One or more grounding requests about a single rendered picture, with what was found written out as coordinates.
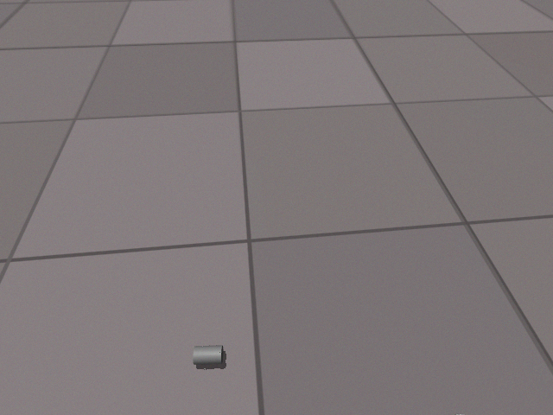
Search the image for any can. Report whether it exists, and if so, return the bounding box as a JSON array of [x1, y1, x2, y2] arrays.
[[193, 345, 223, 365]]

